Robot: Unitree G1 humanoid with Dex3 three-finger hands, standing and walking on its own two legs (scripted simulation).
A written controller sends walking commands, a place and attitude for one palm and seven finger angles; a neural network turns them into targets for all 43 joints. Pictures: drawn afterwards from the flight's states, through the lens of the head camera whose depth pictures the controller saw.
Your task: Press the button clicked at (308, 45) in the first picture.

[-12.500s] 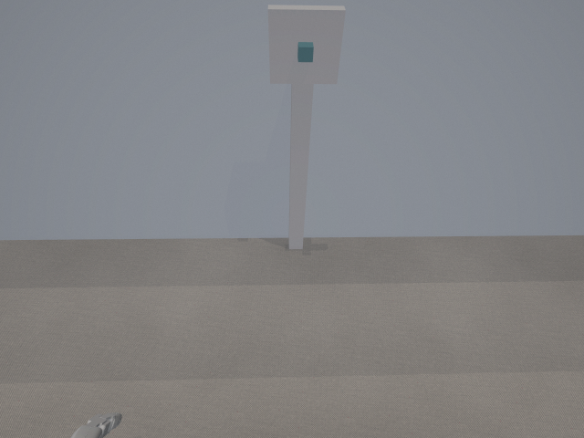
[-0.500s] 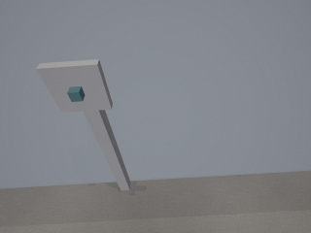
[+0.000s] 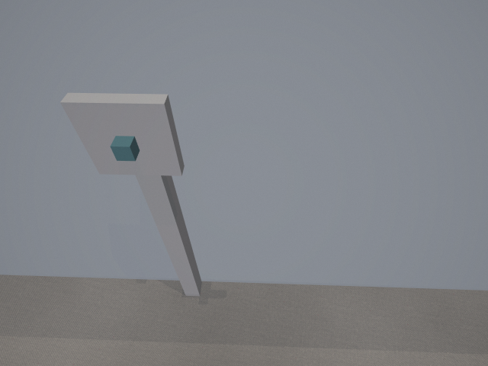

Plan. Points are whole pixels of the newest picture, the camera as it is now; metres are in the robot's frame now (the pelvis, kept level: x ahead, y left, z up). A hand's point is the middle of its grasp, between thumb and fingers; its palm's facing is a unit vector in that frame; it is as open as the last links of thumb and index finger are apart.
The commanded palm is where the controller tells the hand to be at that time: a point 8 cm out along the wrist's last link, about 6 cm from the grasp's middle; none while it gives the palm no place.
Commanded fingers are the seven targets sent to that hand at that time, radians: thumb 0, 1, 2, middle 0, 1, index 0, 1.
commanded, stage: come to a stop and stand still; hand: left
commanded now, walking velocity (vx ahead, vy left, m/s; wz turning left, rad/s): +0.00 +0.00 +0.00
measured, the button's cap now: (126, 147) +0.46 +0.26 +0.10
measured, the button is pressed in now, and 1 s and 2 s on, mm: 0 0 0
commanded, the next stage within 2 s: look again from close up in 0.44 s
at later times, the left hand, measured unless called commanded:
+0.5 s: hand out of the picture +0.02 +0.18 -0.17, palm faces +0.04 -0.98 -0.21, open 7.4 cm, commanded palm none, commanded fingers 0.00 0.90 0.90 -0.20 -0.30 -0.20 -0.30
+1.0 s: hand out of the picture +0.00 +0.18 -0.18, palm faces +0.06 -0.98 -0.18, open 7.4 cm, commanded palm none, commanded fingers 0.00 0.90 0.90 -0.20 -0.30 -0.20 -0.30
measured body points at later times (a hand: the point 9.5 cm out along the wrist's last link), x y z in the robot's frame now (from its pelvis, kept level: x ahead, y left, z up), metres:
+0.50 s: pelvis +0.02 +0.00 +0.00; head +0.04 +0.00 +0.45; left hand +0.02 +0.23 -0.15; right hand +0.03 -0.22 -0.16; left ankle +0.03 +0.17 -0.73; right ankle -0.05 -0.09 -0.73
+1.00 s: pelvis +0.02 +0.01 +0.00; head +0.03 +0.01 +0.45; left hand +0.00 +0.23 -0.16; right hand +0.02 -0.21 -0.16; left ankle +0.03 +0.17 -0.73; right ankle -0.05 -0.09 -0.73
